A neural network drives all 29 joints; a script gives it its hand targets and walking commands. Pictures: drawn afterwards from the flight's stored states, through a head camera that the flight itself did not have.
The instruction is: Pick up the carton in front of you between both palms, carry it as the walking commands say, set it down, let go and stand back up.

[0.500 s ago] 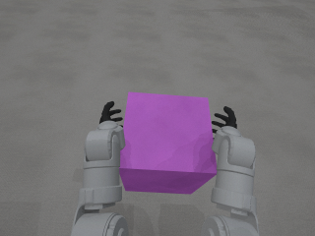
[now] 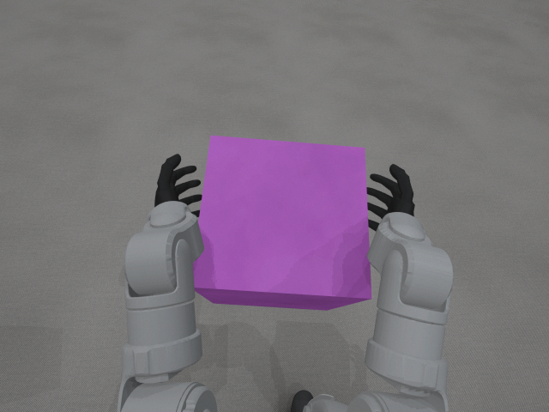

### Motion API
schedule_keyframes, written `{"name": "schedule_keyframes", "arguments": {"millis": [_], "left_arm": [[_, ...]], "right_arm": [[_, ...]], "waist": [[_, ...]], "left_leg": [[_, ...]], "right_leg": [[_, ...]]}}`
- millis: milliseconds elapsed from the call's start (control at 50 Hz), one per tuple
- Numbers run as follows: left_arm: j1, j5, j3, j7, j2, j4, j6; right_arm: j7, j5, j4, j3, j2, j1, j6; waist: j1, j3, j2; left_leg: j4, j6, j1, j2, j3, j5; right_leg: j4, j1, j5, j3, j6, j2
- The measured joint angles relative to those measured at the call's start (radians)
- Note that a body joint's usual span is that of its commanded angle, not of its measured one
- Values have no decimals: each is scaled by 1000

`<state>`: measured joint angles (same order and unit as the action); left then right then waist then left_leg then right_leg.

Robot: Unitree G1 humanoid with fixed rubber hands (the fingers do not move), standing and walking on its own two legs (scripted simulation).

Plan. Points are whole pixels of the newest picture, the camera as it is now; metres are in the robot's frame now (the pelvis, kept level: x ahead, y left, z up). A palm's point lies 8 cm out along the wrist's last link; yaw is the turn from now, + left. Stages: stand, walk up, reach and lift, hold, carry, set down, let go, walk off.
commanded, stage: carry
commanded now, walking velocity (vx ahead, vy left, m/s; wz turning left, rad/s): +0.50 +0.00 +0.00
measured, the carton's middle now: (278, 236) +0.38 +0.01 +0.02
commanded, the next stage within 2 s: none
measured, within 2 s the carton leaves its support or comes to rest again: neither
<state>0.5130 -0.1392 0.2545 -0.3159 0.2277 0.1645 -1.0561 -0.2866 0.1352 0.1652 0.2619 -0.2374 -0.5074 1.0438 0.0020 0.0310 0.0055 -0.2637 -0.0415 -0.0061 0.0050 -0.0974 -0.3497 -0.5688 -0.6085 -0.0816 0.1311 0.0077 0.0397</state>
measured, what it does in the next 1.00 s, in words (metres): walks ahead: right foot, then left foot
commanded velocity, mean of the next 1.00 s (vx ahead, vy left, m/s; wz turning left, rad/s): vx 0.50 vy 0.00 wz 0.00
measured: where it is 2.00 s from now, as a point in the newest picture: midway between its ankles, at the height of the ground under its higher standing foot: (265, 167)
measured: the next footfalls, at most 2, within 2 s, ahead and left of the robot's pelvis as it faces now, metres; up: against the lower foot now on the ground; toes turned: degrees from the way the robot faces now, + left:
right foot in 0.06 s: +0.22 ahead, -0.10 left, +0.00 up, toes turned -8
left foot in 0.56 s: +0.54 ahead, +0.14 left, +0.00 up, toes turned +12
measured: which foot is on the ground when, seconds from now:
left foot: down 0.00-0.06, up 0.08-0.54, down 0.56-1.00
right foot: up 0.00-0.04, down 0.06-0.60, up 0.62-1.00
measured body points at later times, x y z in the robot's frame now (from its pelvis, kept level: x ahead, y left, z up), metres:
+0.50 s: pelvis +0.32 +0.01 +0.00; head +0.31 +0.00 +0.45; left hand +0.60 +0.16 +0.11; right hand +0.61 -0.13 +0.11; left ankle +0.46 +0.15 -0.71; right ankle +0.18 -0.09 -0.74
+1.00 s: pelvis +0.63 +0.05 +0.00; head +0.62 +0.06 +0.45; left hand +0.91 +0.20 +0.11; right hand +0.92 -0.09 +0.12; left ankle +0.51 +0.13 -0.74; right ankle +0.80 -0.09 -0.70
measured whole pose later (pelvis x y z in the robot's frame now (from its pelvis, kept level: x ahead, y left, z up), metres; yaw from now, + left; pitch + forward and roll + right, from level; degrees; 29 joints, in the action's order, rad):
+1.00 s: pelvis +0.63 +0.05 +0.00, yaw +1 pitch +4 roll -1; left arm 0.19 -0.10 0.03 -0.28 0.14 0.41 -1.24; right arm -0.24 0.09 0.39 0.04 -0.14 -0.19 1.21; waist 0.00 0.11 0.01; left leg -0.19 -0.02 0.04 -0.02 -0.20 -0.30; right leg -0.61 -0.63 -0.03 0.16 -0.01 0.11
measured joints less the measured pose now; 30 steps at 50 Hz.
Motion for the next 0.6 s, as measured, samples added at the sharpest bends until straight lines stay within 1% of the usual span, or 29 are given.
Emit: {"name": "schedule_keyframes", "arguments": {"millis": [40, 60, 80, 100, 120, 140, 160, 180, 220, 300, 360, 440, 500, 540, 560, 580, 600], "left_arm": [[-23, 4, -13, 7, 5, 23, -26], [-32, 6, -25, 12, 2, 28, -40], [-44, 8, -40, 16, -3, 24, -46], [-53, 8, -52, 19, -8, 19, -50], [-60, 8, -60, 22, -11, 12, -60], [-71, 9, -66, 26, -15, 9, -72], [-86, 12, -73, 28, -20, 11, -85], [-103, 14, -83, 29, -27, 18, -98], [-133, 18, -101, 32, -38, 42, -117], [-182, 21, -129, 40, -55, 101, -125], [-213, 32, -148, 53, -64, 142, -133], [-247, 41, -174, 62, -73, 186, -157], [-265, 41, -194, 60, -77, 207, -181], [-274, 37, -204, 56, -79, 218, -197], [-277, 35, -206, 52, -80, 223, -205], [-279, 32, -201, 49, -81, 222, -207], [-283, 31, -192, 45, -82, 217, -207]], "right_arm": [[5, 2, 20, -9, 7, 19, 26], [8, 2, 31, -13, 11, 30, 40], [12, -2, 37, -18, 19, 42, 52], [16, -7, 44, -20, 22, 56, 62], [21, -12, 51, -27, 28, 75, 74], [26, -20, 57, -39, 36, 94, 89], [25, -25, 62, -56, 43, 112, 104], [21, -25, 66, -73, 49, 126, 118], [18, -25, 79, -102, 55, 144, 136], [21, -21, 115, -147, 64, 175, 140], [26, -23, 156, -170, 74, 208, 145], [22, -32, 213, -191, 85, 251, 169], [16, -40, 243, -200, 90, 274, 194], [14, -44, 250, -203, 91, 280, 209], [14, -45, 248, -204, 91, 277, 216], [15, -45, 234, -210, 90, 273, 214], [17, -45, 210, -216, 88, 268, 209]], "waist": [[3, 14, -8], [0, 20, -8], [6, 23, -32], [9, 21, -47], [9, 17, -47], [9, 11, -39], [8, 5, -30], [8, -1, -23], [9, -13, -14], [16, -13, -5], [13, 5, -6], [2, 36, -10], [-4, 60, -9], [-2, 73, -3], [0, 76, 0], [-4, 77, 19], [-9, 73, 35]], "left_leg": [[-46, 15, 36, -9, 3, -64], [-115, 23, 36, -14, 1, -106], [-229, 30, 8, -38, -6, -143], [-390, 36, -51, -50, 8, -118], [-559, 38, -125, -41, 32, -106], [-698, 34, -200, -30, 46, -96], [-791, 29, -266, -25, 47, -74], [-836, 26, -325, -28, 41, -46], [-823, 29, -420, -47, 27, 5], [-651, 56, -544, -87, 16, 69], [-511, 70, -590, -106, 3, 140], [-371, 68, -601, -107, -26, 245], [-282, 55, -569, -92, -60, 298], [-222, 42, -521, -76, -94, 306], [-191, 36, -483, -65, -114, 293], [-206, 1, -467, -49, -129, 302], [-254, -27, -469, -42, -142, 270]], "right_leg": [[109, 72, 43, 43, 15, -21], [155, 123, 51, 64, 23, -28], [140, 140, 42, 80, 53, -43], [102, 141, 10, 90, 75, -48], [82, 150, -23, 94, 87, -45], [84, 169, -45, 94, 92, -39], [103, 195, -53, 92, 86, -35], [129, 224, -55, 90, 80, -32], [188, 282, -57, 84, 78, -30], [278, 386, -73, 65, 69, -27], [322, 463, -104, 54, 52, -22], [350, 570, -172, 46, 20, -13], [348, 652, -244, 43, -11, -4], [313, 695, -309, 37, -34, 8], [256, 702, -356, 36, -45, 19], [150, 681, -408, 37, -48, 48], [-14, 621, -401, 23, -42, 74]]}}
